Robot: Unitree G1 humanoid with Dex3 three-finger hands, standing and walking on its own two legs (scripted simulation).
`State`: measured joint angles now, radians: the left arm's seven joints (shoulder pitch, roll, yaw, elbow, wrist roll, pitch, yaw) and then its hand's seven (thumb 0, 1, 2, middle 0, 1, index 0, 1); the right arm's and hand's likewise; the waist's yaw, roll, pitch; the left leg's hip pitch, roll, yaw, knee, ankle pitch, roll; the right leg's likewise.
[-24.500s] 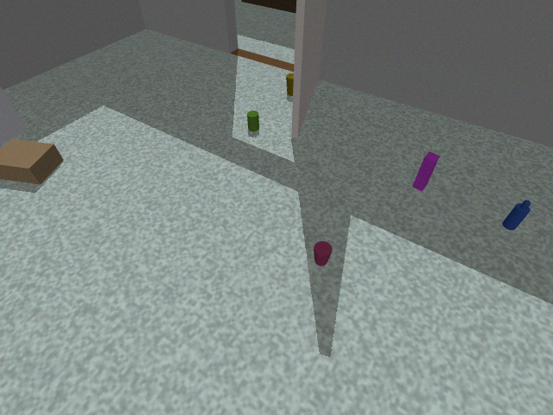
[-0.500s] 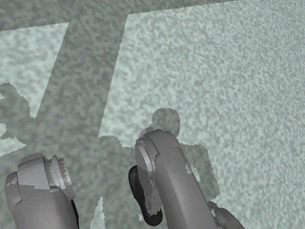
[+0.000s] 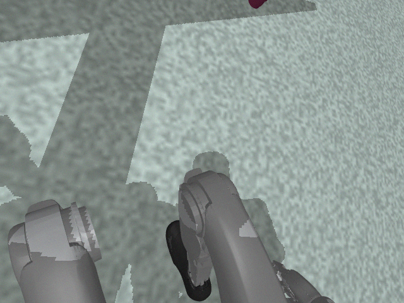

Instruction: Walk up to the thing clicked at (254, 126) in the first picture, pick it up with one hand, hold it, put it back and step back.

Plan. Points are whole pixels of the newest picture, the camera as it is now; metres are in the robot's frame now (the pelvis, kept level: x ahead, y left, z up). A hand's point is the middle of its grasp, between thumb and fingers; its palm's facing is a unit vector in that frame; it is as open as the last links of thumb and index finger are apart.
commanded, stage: close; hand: left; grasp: from above
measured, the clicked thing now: out of the picture +0.43 +0.38 -0.24
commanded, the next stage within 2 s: settle in 1.04 s
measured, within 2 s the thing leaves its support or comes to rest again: leaves its support in 1.56 s
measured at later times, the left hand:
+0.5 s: hand out of the picture +0.42 +0.36 -0.21, palm faces -0.41 -0.17 -0.90, open 11.0 cm
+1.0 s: hand out of the picture +0.42 +0.36 -0.21, palm faces -0.41 -0.17 -0.89, open 9.7 cm
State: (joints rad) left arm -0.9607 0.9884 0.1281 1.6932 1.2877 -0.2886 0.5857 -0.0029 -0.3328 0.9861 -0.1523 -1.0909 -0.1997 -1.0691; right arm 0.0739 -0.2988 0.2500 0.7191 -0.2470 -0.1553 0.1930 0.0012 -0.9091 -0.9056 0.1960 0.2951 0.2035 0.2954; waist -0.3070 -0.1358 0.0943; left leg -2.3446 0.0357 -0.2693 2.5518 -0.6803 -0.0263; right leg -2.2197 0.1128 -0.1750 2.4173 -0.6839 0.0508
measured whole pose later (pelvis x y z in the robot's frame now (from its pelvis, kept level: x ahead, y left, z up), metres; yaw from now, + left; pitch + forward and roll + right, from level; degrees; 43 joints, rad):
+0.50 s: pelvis +0.00 +0.00 +0.00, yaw +0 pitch +27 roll -13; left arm -0.93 0.99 0.16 1.63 1.24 -0.25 0.54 0.00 -0.11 0.82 -0.31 -0.98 -0.39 -0.95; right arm 0.08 -0.29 0.26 0.71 -0.25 -0.16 0.20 0.00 -0.91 -0.91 0.20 0.30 0.20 0.30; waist -0.31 -0.12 0.11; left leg -2.35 0.04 -0.27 2.55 -0.69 -0.03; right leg -2.22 0.11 -0.18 2.41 -0.69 0.05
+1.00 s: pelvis +0.00 +0.00 +0.00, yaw +0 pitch +26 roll -12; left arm -0.97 1.01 0.13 1.70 1.27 -0.29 0.57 -0.01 -0.10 0.81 -0.34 -0.91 -0.64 -0.88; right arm 0.06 -0.30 0.29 0.69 -0.26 -0.16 0.19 0.00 -0.91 -0.90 0.20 0.29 0.20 0.30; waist -0.31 -0.13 0.11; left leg -2.34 0.04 -0.28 2.56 -0.69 -0.03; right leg -2.22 0.11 -0.18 2.41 -0.68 0.05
